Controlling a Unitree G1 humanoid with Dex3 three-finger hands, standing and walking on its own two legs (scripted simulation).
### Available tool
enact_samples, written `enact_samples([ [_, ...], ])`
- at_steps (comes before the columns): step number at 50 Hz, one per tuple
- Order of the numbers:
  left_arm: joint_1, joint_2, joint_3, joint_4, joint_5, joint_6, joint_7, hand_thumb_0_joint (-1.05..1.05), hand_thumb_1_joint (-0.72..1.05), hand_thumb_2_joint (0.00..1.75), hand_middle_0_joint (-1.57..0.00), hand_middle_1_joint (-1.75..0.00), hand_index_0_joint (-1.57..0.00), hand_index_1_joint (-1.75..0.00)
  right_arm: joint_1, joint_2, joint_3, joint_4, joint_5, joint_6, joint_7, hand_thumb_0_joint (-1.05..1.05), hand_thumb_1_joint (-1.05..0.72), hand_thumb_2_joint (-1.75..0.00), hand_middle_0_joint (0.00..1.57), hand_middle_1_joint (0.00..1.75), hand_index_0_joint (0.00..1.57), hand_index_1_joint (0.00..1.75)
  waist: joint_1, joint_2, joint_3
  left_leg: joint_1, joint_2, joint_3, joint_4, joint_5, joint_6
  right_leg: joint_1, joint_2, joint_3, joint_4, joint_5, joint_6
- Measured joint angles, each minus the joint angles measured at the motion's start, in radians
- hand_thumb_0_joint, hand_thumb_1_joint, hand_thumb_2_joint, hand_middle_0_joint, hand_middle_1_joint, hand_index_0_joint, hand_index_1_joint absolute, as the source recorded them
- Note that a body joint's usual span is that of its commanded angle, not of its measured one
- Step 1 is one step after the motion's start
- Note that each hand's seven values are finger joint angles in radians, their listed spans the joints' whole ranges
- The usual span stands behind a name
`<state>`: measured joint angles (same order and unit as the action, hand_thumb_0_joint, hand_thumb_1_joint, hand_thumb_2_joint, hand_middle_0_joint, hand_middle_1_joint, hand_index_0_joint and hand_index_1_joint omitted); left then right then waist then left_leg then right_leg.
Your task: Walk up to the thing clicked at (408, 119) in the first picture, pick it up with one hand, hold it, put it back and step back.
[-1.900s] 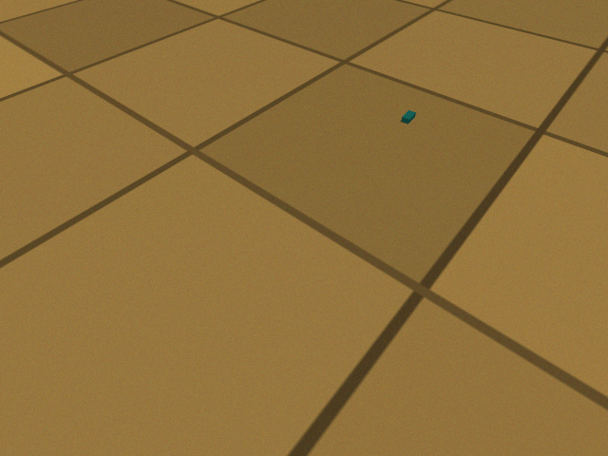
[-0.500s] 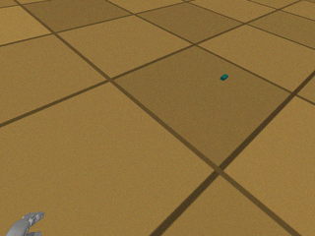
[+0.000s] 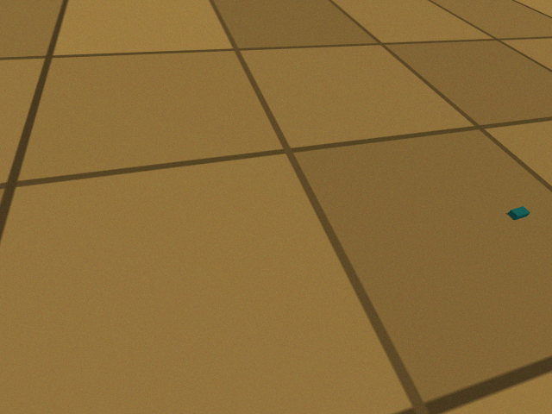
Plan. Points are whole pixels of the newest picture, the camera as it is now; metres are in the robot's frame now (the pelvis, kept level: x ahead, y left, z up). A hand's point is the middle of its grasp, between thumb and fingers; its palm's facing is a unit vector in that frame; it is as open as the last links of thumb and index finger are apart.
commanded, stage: walk up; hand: left
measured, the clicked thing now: (518, 213) +1.43 -1.11 -0.74
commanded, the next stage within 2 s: none
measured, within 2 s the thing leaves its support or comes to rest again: neither
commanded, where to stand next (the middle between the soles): +1.23 -1.50 m, yaw +28 degrees
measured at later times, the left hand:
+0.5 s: hand (260, 311) +0.33 +0.09 -0.12, palm faces +0.13 -0.92 -0.37, open 7.4 cm
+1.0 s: hand (347, 278) +0.46 -0.08 -0.16, palm faces +0.17 -0.95 -0.27, open 7.4 cm
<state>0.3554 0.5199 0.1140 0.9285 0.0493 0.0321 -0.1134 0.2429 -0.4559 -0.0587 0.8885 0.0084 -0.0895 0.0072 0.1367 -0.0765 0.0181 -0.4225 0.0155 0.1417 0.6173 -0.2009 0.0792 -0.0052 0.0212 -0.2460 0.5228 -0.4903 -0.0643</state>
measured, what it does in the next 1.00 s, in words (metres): walks ahead, turning left: right foot, then left foot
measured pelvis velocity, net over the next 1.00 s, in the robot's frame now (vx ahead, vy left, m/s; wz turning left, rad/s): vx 0.46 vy -0.36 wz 0.27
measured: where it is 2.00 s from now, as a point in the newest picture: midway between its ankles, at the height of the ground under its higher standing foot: (470, 312)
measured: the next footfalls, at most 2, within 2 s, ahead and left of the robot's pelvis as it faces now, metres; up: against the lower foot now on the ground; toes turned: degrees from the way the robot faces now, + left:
right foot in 0.42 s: +0.38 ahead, -0.33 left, +0.00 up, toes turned +4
left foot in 0.84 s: +0.49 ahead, -0.19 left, +0.00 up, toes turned +22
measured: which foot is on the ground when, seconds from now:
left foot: down 0.00-0.44, up 0.46-0.82, down 0.84-1.00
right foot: down 0.00-0.02, up 0.04-0.40, down 0.42-0.84, up 0.86-1.00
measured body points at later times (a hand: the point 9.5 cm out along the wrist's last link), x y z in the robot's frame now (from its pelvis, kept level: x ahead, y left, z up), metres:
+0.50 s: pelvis +0.24 -0.22 -0.01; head +0.26 -0.21 +0.43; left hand +0.32 +0.13 -0.09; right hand +0.33 -0.59 -0.10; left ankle +0.13 +0.00 -0.66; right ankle +0.34 -0.34 -0.72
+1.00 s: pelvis +0.46 -0.36 +0.00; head +0.47 -0.31 +0.44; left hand +0.45 -0.03 -0.14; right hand +0.60 -0.68 -0.07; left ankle +0.46 -0.21 -0.72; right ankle +0.49 -0.48 -0.64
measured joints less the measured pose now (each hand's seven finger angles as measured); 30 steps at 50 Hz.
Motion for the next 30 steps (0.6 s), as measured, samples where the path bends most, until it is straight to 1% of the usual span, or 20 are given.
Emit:
enact_samples([
  [1,0.013,-0.006,-0.005,0.001,-0.004,0.003,0.006,0.01,0.9,0.9,-0.2,-0.3,-0.2,-0.3,0.0,0.0,-0.006,-0.015,-0.01,-0.007,-0.012,0.0,-0.9,-0.9,0.2,0.3,0.2,0.3,-0.011,-0.012,0.009,0.014,-0.015,-0.003,0.006,0.008,0.009,-0.036,-0.019,0.008,0.121,-0.028,0.007],
  [2,0.014,-0.019,-0.012,0.002,-0.003,0.009,0.011,0.01,0.9,0.9,-0.2,-0.3,-0.2,-0.3,0.001,0.001,-0.011,-0.033,-0.018,-0.009,-0.026,0.0,-0.9,-0.9,0.2,0.3,0.2,0.3,-0.022,-0.023,0.025,0.012,-0.025,-0.005,0.05,-0.025,0.006,-0.092,-0.029,0.053,0.277,-0.035,0.024],
  [4,0.012,-0.046,-0.035,-0.002,0.001,0.018,0.01,0.01,0.91,0.9,-0.2,-0.3,-0.2,-0.3,0.012,0.005,-0.008,-0.056,0.001,-0.013,-0.045,0.0,-0.9,-0.9,0.2,0.3,0.2,0.3,-0.041,-0.029,0.038,0.028,-0.026,-0.016,0.091,-0.08,0.001,-0.235,-0.015,0.162,0.557,-0.006,0.065],
  [5,0.005,-0.051,-0.045,-0.006,0.0,0.018,0.007,0.01,0.91,0.9,-0.2,-0.3,-0.2,-0.3,0.021,0.013,-0.003,-0.059,0.012,-0.015,-0.052,0.0,-0.9,-0.9,0.2,0.3,0.2,0.3,-0.049,-0.039,0.043,0.052,-0.026,-0.022,0.081,-0.09,-0.008,-0.302,-0.024,0.199,0.643,0.026,0.077],
  [6,-0.006,-0.052,-0.051,-0.014,-0.003,0.016,0.003,0.01,0.91,0.9,-0.2,-0.3,-0.2,-0.3,0.033,0.023,0.004,-0.058,0.019,-0.018,-0.057,0.0,-0.9,-0.9,0.2,0.3,0.2,0.3,-0.058,-0.052,0.048,0.079,-0.027,-0.031,0.064,-0.093,-0.02,-0.362,-0.044,0.226,0.688,0.055,0.083],
  [7,-0.021,-0.052,-0.054,-0.026,-0.006,0.012,-0.002,0.01,0.91,0.9,-0.2,-0.3,-0.2,-0.3,0.048,0.031,0.011,-0.055,0.021,-0.021,-0.06,0.0,-0.9,-0.9,0.2,0.3,0.2,0.3,-0.067,-0.063,0.052,0.104,-0.027,-0.043,0.046,-0.095,-0.032,-0.415,-0.069,0.249,0.697,0.08,0.085],
  [9,-0.057,-0.049,-0.05,-0.058,-0.008,0.008,-0.015,0.01,0.9,0.9,-0.2,-0.3,-0.2,-0.3,0.081,0.041,0.024,-0.04,0.016,-0.027,-0.055,0.0,-0.9,-0.9,0.2,0.3,0.2,0.3,-0.078,-0.08,0.057,0.145,-0.019,-0.072,0.02,-0.103,-0.051,-0.506,-0.126,0.287,0.647,0.122,0.086],
  [11,-0.094,-0.042,-0.04,-0.091,-0.009,0.008,-0.029,0.01,0.9,0.9,-0.2,-0.3,-0.2,-0.3,0.11,0.046,0.033,-0.023,0.003,-0.03,-0.045,0.0,-0.9,-0.9,0.21,0.3,0.2,0.3,-0.088,-0.092,0.058,0.178,-0.004,-0.101,0.003,-0.118,-0.071,-0.571,-0.171,0.321,0.558,0.174,0.082],
  [13,-0.131,-0.034,-0.029,-0.113,-0.01,0.015,-0.042,0.01,0.9,0.9,-0.2,-0.3,-0.2,-0.3,0.135,0.046,0.035,-0.006,-0.011,-0.032,-0.035,0.0,-0.9,-0.9,0.21,0.3,0.21,0.3,-0.101,-0.097,0.052,0.204,0.017,-0.129,-0.011,-0.137,-0.084,-0.611,-0.199,0.336,0.473,0.222,0.081],
  [15,-0.161,-0.026,-0.019,-0.128,-0.011,0.023,-0.052,0.01,0.9,0.9,-0.2,-0.3,-0.2,-0.3,0.152,0.039,0.033,0.009,-0.019,-0.032,-0.029,0.01,-0.9,-0.9,0.21,0.3,0.21,0.3,-0.116,-0.094,0.041,0.228,0.044,-0.156,-0.026,-0.159,-0.091,-0.626,-0.212,0.33,0.392,0.265,0.08],
  [18,-0.195,-0.015,-0.005,-0.143,-0.014,0.026,-0.059,0.0,0.91,0.9,-0.2,-0.3,-0.2,-0.3,0.17,0.017,0.023,0.024,-0.027,-0.027,-0.032,0.01,-0.9,-0.9,0.21,0.3,0.21,0.3,-0.143,-0.077,0.021,0.256,0.09,-0.197,-0.041,-0.194,-0.106,-0.596,-0.21,0.307,0.285,0.311,0.074],
  [20,-0.205,-0.008,0.004,-0.156,-0.016,0.021,-0.06,0.0,0.9,0.9,-0.2,-0.3,-0.2,-0.3,0.176,-0.007,0.012,0.031,-0.031,-0.015,-0.039,0.01,-0.9,-0.9,0.21,0.3,0.21,0.3,-0.155,-0.058,0.006,0.261,0.126,-0.226,-0.026,-0.232,-0.114,-0.535,-0.191,0.283,0.214,0.282,0.069],
  [21,-0.21,-0.011,0.01,-0.162,-0.016,0.014,-0.056,0.0,0.9,0.9,-0.2,-0.3,-0.2,-0.3,0.175,-0.025,0.005,0.035,-0.033,-0.008,-0.044,0.01,-0.9,-0.9,0.21,0.3,0.21,0.3,-0.154,-0.036,0.002,0.247,0.152,-0.24,0.016,-0.258,-0.1,-0.507,-0.17,0.266,0.188,0.283,0.082],
  [22,-0.221,-0.028,0.015,-0.165,-0.012,0.002,-0.049,0.0,0.91,0.9,-0.2,-0.3,-0.2,-0.3,0.16,-0.049,-0.005,0.044,-0.033,0.003,-0.053,0.01,-0.9,-0.9,0.21,0.3,0.21,0.3,-0.15,0.013,0.017,0.207,0.193,-0.262,0.115,-0.262,-0.067,-0.504,-0.137,0.234,0.221,0.266,0.095],
  [23,-0.228,-0.043,0.01,-0.169,-0.007,-0.012,-0.04,0.0,0.91,0.9,-0.2,-0.3,-0.2,-0.3,0.141,-0.063,-0.013,0.055,-0.026,0.016,-0.065,0.01,-0.9,-0.9,0.21,0.3,0.21,0.3,-0.146,0.04,0.03,0.144,0.189,-0.287,0.256,-0.283,-0.045,-0.508,-0.123,0.213,0.258,0.239,0.098],
  [24,-0.229,-0.055,0.001,-0.172,-0.007,-0.021,-0.029,0.0,0.91,0.9,-0.2,-0.3,-0.2,-0.3,0.119,-0.068,-0.018,0.066,-0.021,0.026,-0.078,0.01,-0.9,-0.9,0.21,0.3,0.21,0.3,-0.139,0.048,0.039,0.078,0.156,-0.286,0.398,-0.307,-0.033,-0.505,-0.123,0.205,0.272,0.22,0.094],
  [25,-0.225,-0.071,-0.007,-0.172,-0.012,-0.023,-0.02,0.0,0.91,0.9,-0.2,-0.3,-0.2,-0.3,0.098,-0.07,-0.019,0.075,-0.013,0.031,-0.087,0.01,-0.9,-0.9,0.21,0.3,0.2,0.3,-0.132,0.056,0.044,0.02,0.124,-0.268,0.507,-0.295,-0.024,-0.486,-0.121,0.195,0.259,0.214,0.087],
  [26,-0.216,-0.086,-0.016,-0.169,-0.016,-0.024,-0.012,0.0,0.91,0.9,-0.2,-0.3,-0.2,-0.3,0.081,-0.071,-0.019,0.082,-0.006,0.03,-0.089,0.01,-0.9,-0.9,0.2,0.3,0.2,0.3,-0.125,0.066,0.045,-0.028,0.099,-0.241,0.571,-0.265,-0.016,-0.458,-0.117,0.184,0.229,0.216,0.077],
  [28,-0.187,-0.105,-0.031,-0.159,-0.016,-0.024,-0.003,0.0,0.9,0.9,-0.2,-0.3,-0.2,-0.3,0.061,-0.063,-0.015,0.086,0.002,0.02,-0.084,0.01,-0.91,-0.9,0.2,0.3,0.2,0.3,-0.11,0.079,0.034,-0.095,0.065,-0.177,0.582,-0.211,-0.014,-0.398,-0.102,0.161,0.154,0.227,0.052],
  [30,-0.158,-0.11,-0.037,-0.147,-0.015,-0.023,0.001,0.0,0.9,0.9,-0.2,-0.3,-0.2,-0.3,0.059,-0.049,-0.006,0.078,-0.001,0.007,-0.074,0.01,-0.91,-0.9,0.2,0.29,0.2,0.3,-0.095,0.088,0.022,-0.136,0.041,-0.133,0.524,-0.171,-0.023,-0.338,-0.079,0.131,0.082,0.232,0.026],
])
